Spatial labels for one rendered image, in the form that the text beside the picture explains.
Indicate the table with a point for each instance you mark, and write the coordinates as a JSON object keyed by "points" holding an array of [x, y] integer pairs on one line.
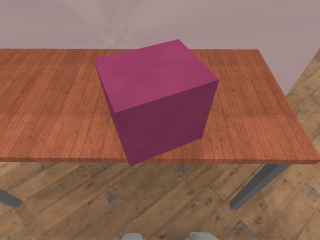
{"points": [[53, 109]]}

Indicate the carton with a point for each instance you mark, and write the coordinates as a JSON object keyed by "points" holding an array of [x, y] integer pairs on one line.
{"points": [[159, 97]]}

